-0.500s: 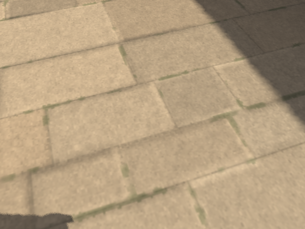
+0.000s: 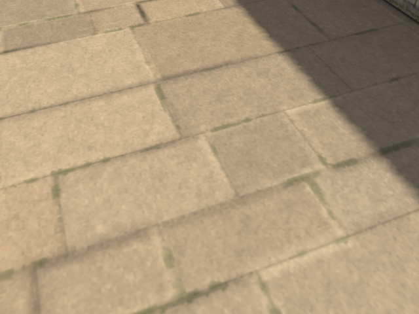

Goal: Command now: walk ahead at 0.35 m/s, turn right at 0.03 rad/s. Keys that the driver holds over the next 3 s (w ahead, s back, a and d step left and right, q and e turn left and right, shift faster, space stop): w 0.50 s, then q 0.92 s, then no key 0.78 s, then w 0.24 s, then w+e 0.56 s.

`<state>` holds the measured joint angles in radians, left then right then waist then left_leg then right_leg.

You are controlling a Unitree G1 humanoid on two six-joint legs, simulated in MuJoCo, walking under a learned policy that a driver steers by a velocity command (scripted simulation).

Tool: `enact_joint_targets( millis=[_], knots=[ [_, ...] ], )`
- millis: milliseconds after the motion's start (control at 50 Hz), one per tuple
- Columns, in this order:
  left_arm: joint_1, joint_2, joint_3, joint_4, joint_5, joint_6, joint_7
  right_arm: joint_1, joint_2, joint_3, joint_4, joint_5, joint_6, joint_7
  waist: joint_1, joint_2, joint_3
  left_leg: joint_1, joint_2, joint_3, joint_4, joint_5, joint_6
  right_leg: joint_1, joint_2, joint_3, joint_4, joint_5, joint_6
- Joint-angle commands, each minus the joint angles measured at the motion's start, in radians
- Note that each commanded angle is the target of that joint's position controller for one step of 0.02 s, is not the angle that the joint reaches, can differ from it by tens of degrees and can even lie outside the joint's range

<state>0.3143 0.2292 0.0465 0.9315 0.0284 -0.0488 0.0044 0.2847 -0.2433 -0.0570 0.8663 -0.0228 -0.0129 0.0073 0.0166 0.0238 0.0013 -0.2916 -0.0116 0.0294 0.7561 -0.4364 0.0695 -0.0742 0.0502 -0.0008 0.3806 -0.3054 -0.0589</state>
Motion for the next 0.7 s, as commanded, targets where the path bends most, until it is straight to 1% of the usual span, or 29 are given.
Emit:
enact_joint_targets(
  millis=[20, 60, 100, 140, 200, 220, 240, 260, 280, 300, 320, 340, 360, 380, 400, 420, 460, 500, 520, 560, 580, 600, 620, 660, 700],
  knots=[
    [0.105, 0.143, 0.030, 0.007, 0.001, -0.017, 0.005, -0.170, -0.090, -0.022, -0.125, -0.002, -0.034, 0.018, 0.040, -0.110, 0.133, -0.492, 0.074, -0.037, 0.166, 0.023, 0.000, 0.225, -0.345, 0.391, -0.255, -0.005, -0.205],
    [0.075, 0.125, 0.023, 0.008, -0.005, -0.027, 0.002, -0.171, -0.081, -0.020, -0.121, -0.009, -0.030, 0.034, 0.021, -0.122, 0.106, -0.430, 0.072, -0.007, 0.157, 0.109, -0.022, 0.173, -0.280, 0.279, -0.274, 0.091, -0.172],
    [0.076, 0.120, 0.020, 0.021, -0.011, -0.035, 0.000, -0.207, -0.065, -0.013, -0.137, -0.012, -0.024, 0.045, 0.015, -0.122, 0.114, -0.374, 0.073, 0.014, 0.096, 0.187, -0.043, 0.101, -0.251, 0.200, -0.279, 0.179, -0.156],
    [0.083, 0.135, 0.021, 0.033, -0.013, -0.040, -0.002, -0.253, -0.053, -0.006, -0.160, -0.007, -0.021, 0.050, 0.017, -0.130, 0.126, -0.293, 0.072, 0.025, -0.006, 0.252, -0.047, 0.034, -0.242, 0.149, -0.277, 0.247, -0.138],
    [0.101, 0.164, 0.026, 0.051, -0.013, -0.042, -0.005, -0.267, -0.070, -0.009, -0.171, -0.002, -0.017, 0.042, 0.019, -0.139, 0.125, -0.164, 0.050, 0.051, -0.105, 0.284, -0.023, -0.003, -0.265, 0.125, -0.252, 0.332, -0.120],
    [0.100, 0.172, 0.026, 0.056, -0.013, -0.040, -0.005, -0.250, -0.079, -0.013, -0.169, -0.003, -0.017, 0.037, 0.008, -0.135, 0.123, -0.121, 0.040, 0.060, -0.125, 0.278, -0.009, -0.004, -0.276, 0.121, -0.227, 0.382, -0.113],
    [0.091, 0.182, 0.028, 0.059, -0.013, -0.039, -0.004, -0.204, -0.089, -0.020, -0.157, -0.005, -0.019, 0.030, -0.019, -0.128, 0.108, -0.050, 0.018, 0.073, -0.154, 0.267, 0.004, -0.003, -0.275, 0.105, -0.164, 0.495, -0.100],
    [0.083, 0.189, 0.029, 0.063, -0.013, -0.035, -0.004, -0.106, -0.101, -0.031, -0.123, -0.009, -0.023, 0.021, -0.068, -0.099, 0.063, 0.068, -0.012, 0.088, -0.200, 0.266, 0.018, -0.008, -0.248, 0.068, -0.025, 0.628, -0.082],
    [0.095, 0.175, 0.024, 0.067, -0.009, -0.032, -0.004, 0.049, -0.132, -0.047, -0.067, -0.019, -0.032, 0.009, -0.123, -0.049, -0.025, 0.257, -0.024, 0.082, -0.228, 0.230, 0.039, -0.065, -0.192, 0.019, 0.196, 0.667, -0.062],
    [0.100, 0.121, 0.007, 0.040, -0.005, -0.030, -0.005, 0.230, -0.215, -0.066, -0.040, -0.039, -0.043, -0.004, -0.188, 0.083, -0.150, 0.465, 0.213, -0.196, -0.304, 0.008, 0.087, -0.239, -0.129, -0.029, 0.534, 0.380, -0.033],
    [0.180, 0.034, -0.007, 0.019, -0.029, -0.033, -0.011, 0.266, -0.310, -0.077, -0.026, -0.031, -0.045, 0.001, -0.134, 0.303, -0.232, 0.560, 0.434, -0.721, -0.542, -0.193, 0.182, -0.487, 0.048, 0.001, 0.813, -0.234, -0.012],
    [0.115, 0.114, 0.012, 0.020, -0.009, -0.027, -0.011, 0.150, -0.249, -0.065, -0.034, -0.003, -0.038, 0.005, -0.089, 0.151, -0.103, 0.415, 0.403, -0.733, -0.591, -0.292, 0.171, -0.551, -0.022, 0.100, 0.901, -0.175, -0.040],
    [0.054, 0.133, 0.019, 0.005, -0.008, -0.029, -0.021, 0.035, -0.178, -0.045, -0.059, 0.005, -0.040, 0.009, -0.050, 0.065, 0.005, 0.284, 0.372, -0.572, -0.578, -0.231, 0.151, -0.555, -0.079, 0.079, 0.879, -0.065, -0.052],
    [0.029, 0.106, 0.013, 0.003, -0.010, -0.031, -0.027, -0.014, -0.133, -0.031, -0.060, 0.003, -0.047, 0.014, -0.028, 0.025, 0.037, 0.198, 0.317, -0.447, -0.595, -0.072, 0.133, -0.518, -0.114, 0.066, 0.823, 0.002, -0.051],
    [0.038, 0.087, 0.011, 0.011, -0.004, -0.024, -0.030, -0.027, -0.115, -0.024, -0.055, 0.005, -0.056, 0.013, -0.005, 0.040, 0.040, 0.152, 0.274, -0.355, -0.605, 0.040, 0.114, -0.472, -0.137, 0.056, 0.777, 0.027, -0.044],
    [0.058, 0.074, 0.007, 0.022, 0.005, -0.012, -0.034, -0.027, -0.094, -0.017, -0.043, 0.005, -0.063, 0.011, 0.011, 0.054, 0.034, 0.118, 0.245, -0.287, -0.617, 0.124, 0.105, -0.430, -0.148, 0.047, 0.752, 0.042, -0.033],
    [0.040, 0.063, 0.006, 0.019, 0.007, 0.001, -0.042, 0.026, -0.091, -0.014, -0.014, 0.007, -0.080, 0.009, 0.015, 0.046, 0.032, 0.116, 0.232, -0.228, -0.633, 0.245, 0.122, -0.434, -0.149, 0.027, 0.729, 0.074, -0.018],
    [-0.037, 0.062, 0.005, -0.004, 0.006, 0.009, -0.046, 0.069, -0.096, -0.015, 0.010, 0.011, -0.085, 0.007, 0.008, 0.036, 0.063, 0.139, 0.229, -0.190, -0.665, 0.261, 0.134, -0.517, -0.164, 0.012, 0.677, 0.130, 0.000],
    [-0.083, 0.062, 0.005, -0.018, 0.010, 0.010, -0.045, 0.093, -0.087, -0.010, 0.022, 0.012, -0.086, 0.007, 0.000, 0.021, 0.087, 0.146, 0.225, -0.181, -0.667, 0.348, 0.142, -0.551, -0.169, 0.000, 0.634, 0.155, 0.014],
    [-0.147, 0.046, 0.000, -0.042, 0.013, 0.009, -0.040, 0.131, -0.078, -0.003, 0.044, 0.016, -0.084, 0.004, -0.005, 0.010, 0.100, 0.164, 0.209, -0.130, -0.621, 0.643, 0.149, -0.561, -0.155, -0.026, 0.522, 0.189, 0.045],
    [-0.169, 0.031, -0.006, -0.049, 0.011, 0.006, -0.037, 0.139, -0.077, 0.000, 0.052, 0.016, -0.083, 0.003, -0.006, 0.015, 0.092, 0.160, 0.192, -0.097, -0.584, 0.783, 0.142, -0.530, -0.138, -0.038, 0.458, 0.209, 0.056],
    [-0.191, 0.019, -0.012, -0.056, 0.007, 0.005, -0.034, 0.145, -0.081, 0.001, 0.057, 0.015, -0.080, 0.000, -0.010, 0.028, 0.078, 0.156, 0.177, -0.074, -0.548, 0.880, 0.131, -0.491, -0.117, -0.050, 0.404, 0.233, 0.061],
    [-0.212, 0.017, -0.015, -0.062, 0.002, 0.005, -0.031, 0.150, -0.089, 0.001, 0.060, 0.015, -0.077, -0.002, -0.017, 0.043, 0.062, 0.158, 0.165, -0.063, -0.515, 0.935, 0.119, -0.458, -0.096, -0.059, 0.361, 0.258, 0.062],
    [-0.247, 0.034, -0.015, -0.075, -0.008, 0.005, -0.019, 0.158, -0.105, -0.002, 0.061, 0.013, -0.066, -0.006, -0.034, 0.070, 0.035, 0.183, 0.155, -0.076, -0.456, 0.977, 0.107, -0.419, -0.062, -0.061, 0.305, 0.288, 0.057],
    [-0.255, 0.054, -0.012, -0.086, -0.011, 0.003, -0.006, 0.155, -0.110, -0.006, 0.058, 0.009, -0.054, -0.011, -0.039, 0.086, 0.023, 0.216, 0.160, -0.115, -0.396, 0.981, 0.101, -0.393, -0.044, -0.043, 0.259, 0.258, 0.046]
  ],
)
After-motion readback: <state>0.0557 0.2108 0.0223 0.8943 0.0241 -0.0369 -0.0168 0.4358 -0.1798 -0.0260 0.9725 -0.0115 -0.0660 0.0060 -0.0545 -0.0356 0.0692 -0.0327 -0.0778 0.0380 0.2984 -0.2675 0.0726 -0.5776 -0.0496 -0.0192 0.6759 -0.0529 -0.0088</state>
